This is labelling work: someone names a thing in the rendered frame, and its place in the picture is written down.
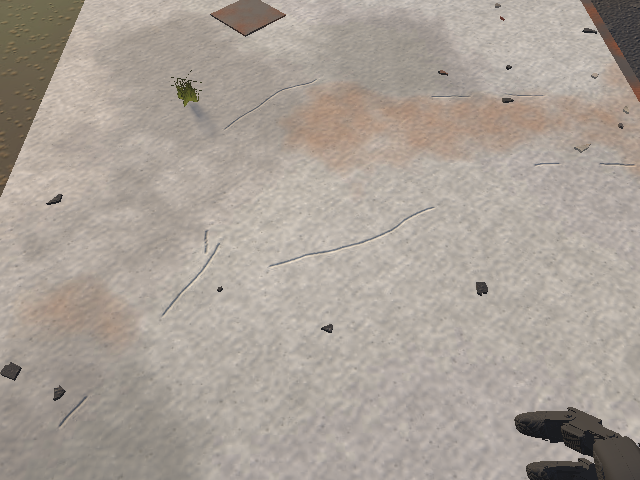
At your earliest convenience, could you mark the robot right hand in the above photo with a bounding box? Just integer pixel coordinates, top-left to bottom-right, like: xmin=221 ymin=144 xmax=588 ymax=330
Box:
xmin=514 ymin=407 xmax=640 ymax=480

